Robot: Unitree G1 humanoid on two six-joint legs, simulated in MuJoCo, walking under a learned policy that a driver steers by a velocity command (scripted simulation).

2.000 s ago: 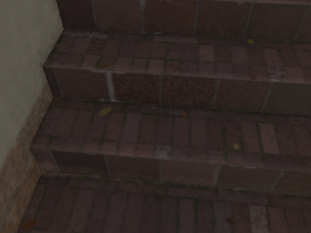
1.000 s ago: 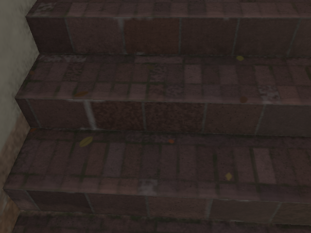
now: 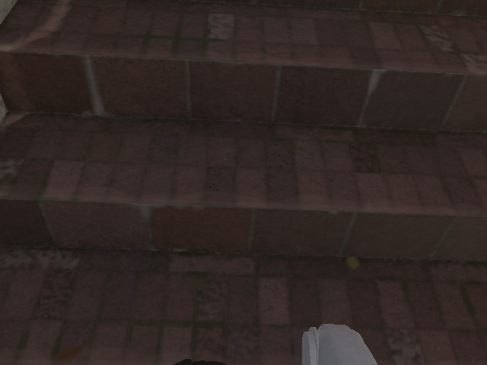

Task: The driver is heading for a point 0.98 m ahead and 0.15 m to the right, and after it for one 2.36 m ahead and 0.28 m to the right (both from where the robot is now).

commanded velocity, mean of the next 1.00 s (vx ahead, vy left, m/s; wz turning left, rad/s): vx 0.50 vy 0.00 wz -0.07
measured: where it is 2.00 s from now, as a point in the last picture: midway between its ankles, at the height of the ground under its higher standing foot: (297, 35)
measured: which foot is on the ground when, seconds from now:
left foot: down 0.00-0.14, up 0.16-0.64, down 0.66-1.00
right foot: up 0.00-0.08, down 0.10-0.70, up 0.72-1.00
